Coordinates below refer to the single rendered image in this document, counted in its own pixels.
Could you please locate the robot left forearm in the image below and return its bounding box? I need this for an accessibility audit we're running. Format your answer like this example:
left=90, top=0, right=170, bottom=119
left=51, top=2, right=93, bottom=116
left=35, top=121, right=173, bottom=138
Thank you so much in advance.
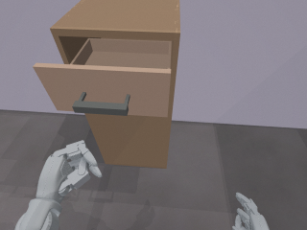
left=14, top=197, right=62, bottom=230

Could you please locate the handle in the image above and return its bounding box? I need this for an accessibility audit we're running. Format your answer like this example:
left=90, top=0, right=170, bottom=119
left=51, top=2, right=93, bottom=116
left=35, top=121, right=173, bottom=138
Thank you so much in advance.
left=72, top=92, right=130, bottom=116

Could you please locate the robot left hand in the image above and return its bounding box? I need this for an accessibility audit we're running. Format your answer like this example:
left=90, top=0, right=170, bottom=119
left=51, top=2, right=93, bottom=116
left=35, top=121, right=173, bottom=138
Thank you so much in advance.
left=35, top=140, right=103, bottom=203

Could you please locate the robot right hand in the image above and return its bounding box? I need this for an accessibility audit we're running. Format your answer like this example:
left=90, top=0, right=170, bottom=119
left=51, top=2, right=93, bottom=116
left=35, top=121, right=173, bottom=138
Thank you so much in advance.
left=232, top=192, right=270, bottom=230

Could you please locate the drawer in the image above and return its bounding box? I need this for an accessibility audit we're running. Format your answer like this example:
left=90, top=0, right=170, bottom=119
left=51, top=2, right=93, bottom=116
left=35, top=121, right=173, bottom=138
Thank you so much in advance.
left=33, top=38, right=172, bottom=118

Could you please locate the cabinet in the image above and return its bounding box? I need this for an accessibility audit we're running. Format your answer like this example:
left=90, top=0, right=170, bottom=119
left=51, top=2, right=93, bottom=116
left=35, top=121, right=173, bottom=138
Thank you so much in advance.
left=50, top=0, right=180, bottom=169

